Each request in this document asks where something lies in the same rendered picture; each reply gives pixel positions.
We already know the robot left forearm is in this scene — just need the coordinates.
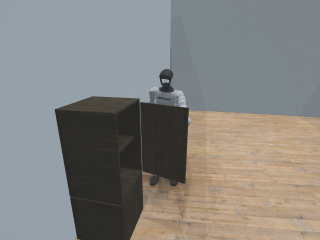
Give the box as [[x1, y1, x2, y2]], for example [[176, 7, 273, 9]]
[[186, 106, 191, 126]]

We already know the humanoid robot head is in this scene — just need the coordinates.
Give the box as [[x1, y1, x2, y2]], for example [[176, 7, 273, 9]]
[[159, 69, 175, 93]]

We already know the robot right upper arm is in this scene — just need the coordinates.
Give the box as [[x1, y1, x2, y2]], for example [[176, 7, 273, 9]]
[[149, 86, 158, 104]]

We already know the robot left upper arm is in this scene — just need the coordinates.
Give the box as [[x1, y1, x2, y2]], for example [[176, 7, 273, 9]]
[[175, 90, 186, 107]]

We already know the cupboard door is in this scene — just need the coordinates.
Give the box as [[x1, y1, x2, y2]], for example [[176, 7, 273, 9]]
[[140, 102, 189, 184]]

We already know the robot left foot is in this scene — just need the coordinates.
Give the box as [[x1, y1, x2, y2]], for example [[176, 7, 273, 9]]
[[170, 180, 177, 186]]

